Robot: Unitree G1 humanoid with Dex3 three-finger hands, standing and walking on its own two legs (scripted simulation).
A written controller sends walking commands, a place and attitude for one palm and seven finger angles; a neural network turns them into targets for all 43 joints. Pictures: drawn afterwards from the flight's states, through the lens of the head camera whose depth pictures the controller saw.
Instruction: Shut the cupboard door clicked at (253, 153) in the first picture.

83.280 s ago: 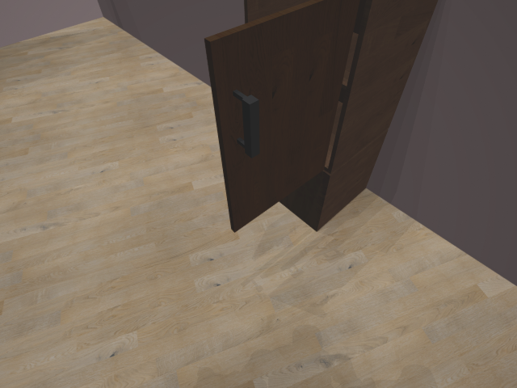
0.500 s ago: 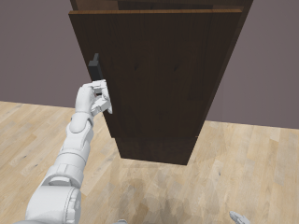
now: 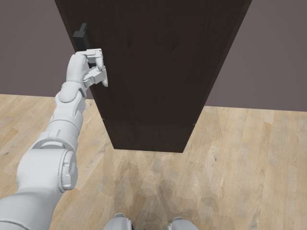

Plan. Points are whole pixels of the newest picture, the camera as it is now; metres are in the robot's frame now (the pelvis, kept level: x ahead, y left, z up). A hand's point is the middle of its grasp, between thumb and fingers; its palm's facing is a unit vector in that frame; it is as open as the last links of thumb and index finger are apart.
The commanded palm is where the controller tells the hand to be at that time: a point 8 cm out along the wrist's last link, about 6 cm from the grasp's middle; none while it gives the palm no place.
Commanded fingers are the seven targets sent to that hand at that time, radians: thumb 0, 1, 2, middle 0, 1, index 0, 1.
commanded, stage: push the door shut along its arc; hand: left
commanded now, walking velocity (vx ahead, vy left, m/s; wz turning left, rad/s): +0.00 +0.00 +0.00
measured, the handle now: (88, 52) +0.57 +0.15 +0.11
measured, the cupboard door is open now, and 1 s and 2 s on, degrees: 0 0 0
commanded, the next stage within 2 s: pull the fist back off the door in 0.20 s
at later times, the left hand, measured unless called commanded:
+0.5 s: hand (108, 69) +0.50 +0.09 +0.11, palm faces +0.10 -0.99 +0.03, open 3.3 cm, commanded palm +0.50 +0.13 +0.12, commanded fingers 0.00 0.90 0.90 -1.30 -1.50 -1.30 -1.50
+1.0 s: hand (108, 83) +0.47 +0.09 +0.10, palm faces +0.05 -1.00 -0.01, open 3.1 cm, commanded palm +0.42 +0.13 +0.12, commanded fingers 0.00 0.90 0.90 -1.30 -1.50 -1.30 -1.50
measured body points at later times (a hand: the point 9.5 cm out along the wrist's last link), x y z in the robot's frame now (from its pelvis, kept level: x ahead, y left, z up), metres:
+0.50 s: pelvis -0.03 +0.00 -0.02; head +0.07 +0.01 +0.42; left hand +0.49 +0.14 +0.11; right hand -0.01 -0.26 -0.13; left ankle +0.05 +0.11 -0.69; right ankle -0.01 -0.12 -0.69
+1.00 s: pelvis +0.01 -0.01 +0.01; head +0.07 -0.03 +0.45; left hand +0.46 +0.14 +0.10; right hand +0.03 -0.27 -0.12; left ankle +0.05 +0.11 -0.69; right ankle -0.01 -0.12 -0.69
